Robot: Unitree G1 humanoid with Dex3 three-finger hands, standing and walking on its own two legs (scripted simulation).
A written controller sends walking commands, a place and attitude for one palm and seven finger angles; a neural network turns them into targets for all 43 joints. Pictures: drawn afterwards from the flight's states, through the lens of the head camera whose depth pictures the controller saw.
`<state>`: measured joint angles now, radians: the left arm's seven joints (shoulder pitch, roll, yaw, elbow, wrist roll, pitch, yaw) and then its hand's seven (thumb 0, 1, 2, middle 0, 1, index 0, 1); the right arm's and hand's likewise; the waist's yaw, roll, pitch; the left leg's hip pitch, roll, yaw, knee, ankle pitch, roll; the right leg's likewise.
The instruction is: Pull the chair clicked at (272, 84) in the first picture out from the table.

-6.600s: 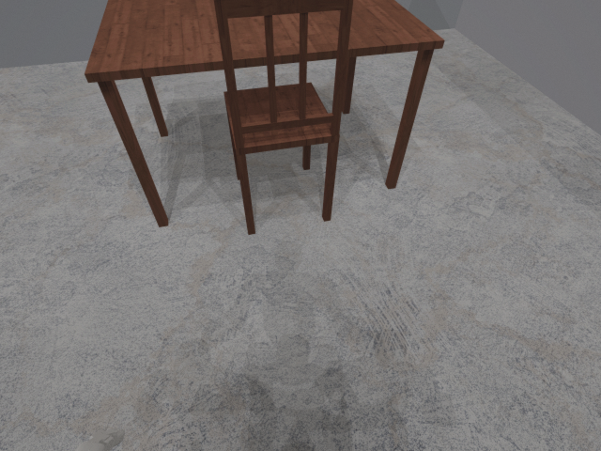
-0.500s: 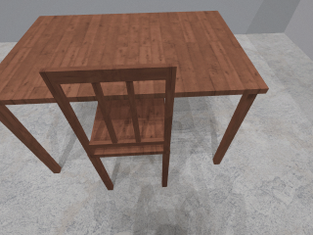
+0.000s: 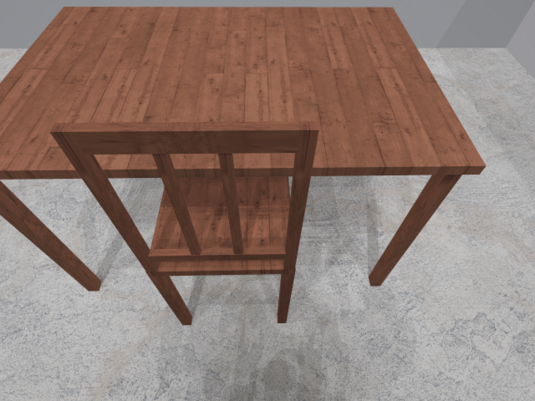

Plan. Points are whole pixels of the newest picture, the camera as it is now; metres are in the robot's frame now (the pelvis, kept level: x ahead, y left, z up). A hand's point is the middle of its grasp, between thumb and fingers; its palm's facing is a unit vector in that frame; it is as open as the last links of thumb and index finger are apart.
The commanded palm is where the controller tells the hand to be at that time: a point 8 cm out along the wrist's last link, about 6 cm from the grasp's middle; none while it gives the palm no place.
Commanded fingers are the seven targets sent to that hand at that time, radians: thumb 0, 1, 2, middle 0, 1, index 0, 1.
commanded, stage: come to a stop and stand still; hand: left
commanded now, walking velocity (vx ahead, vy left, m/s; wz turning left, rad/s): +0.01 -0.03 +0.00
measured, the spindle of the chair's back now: (181, 211) +0.44 +0.21 -0.05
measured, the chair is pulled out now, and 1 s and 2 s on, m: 0.00 0.00 0.00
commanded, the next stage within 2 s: look again from close up in 1.92 s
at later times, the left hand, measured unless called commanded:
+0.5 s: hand out of the picture -0.02 +0.13 -0.17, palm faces +0.07 -0.98 -0.21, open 7.3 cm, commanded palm none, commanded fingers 0.00 0.90 0.90 -0.20 -0.30 -0.20 -0.30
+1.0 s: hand out of the picture -0.13 +0.13 -0.18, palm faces +0.09 -0.99 -0.14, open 7.4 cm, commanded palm none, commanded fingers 0.00 0.90 0.90 -0.20 -0.30 -0.20 -0.30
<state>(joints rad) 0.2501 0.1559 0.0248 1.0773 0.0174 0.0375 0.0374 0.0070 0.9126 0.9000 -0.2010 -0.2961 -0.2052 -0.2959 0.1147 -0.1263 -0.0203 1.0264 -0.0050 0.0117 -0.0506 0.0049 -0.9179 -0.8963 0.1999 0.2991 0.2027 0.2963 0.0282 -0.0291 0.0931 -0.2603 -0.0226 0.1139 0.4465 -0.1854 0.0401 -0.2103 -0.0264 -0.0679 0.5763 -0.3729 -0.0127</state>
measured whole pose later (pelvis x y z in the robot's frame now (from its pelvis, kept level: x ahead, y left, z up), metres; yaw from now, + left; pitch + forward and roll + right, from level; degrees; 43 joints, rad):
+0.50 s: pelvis -0.08 -0.05 +0.00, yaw +2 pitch -2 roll +1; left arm 0.26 0.18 0.02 0.95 0.02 0.02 0.04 0.01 0.91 0.90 -0.20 -0.30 -0.21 -0.30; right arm 0.31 -0.15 -0.02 1.01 -0.02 0.03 -0.01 0.01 -0.91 -0.90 0.20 0.30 0.20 0.30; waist -0.01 -0.03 -0.01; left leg -0.21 0.00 0.04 0.53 -0.28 0.00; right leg -0.26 0.04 -0.13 0.52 -0.24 -0.09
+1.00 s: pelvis -0.09 -0.02 +0.00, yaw +2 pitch +0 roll +0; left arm 0.38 0.12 0.01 1.10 0.01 0.00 0.03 0.01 0.91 0.90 -0.20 -0.30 -0.20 -0.30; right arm 0.43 -0.10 0.01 1.13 -0.02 0.01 -0.02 0.01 -0.91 -0.90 0.20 0.30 0.20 0.30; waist -0.01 -0.02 -0.03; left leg -0.24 -0.02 0.05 0.46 -0.22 0.05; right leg -0.27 0.03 -0.11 0.42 -0.17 -0.06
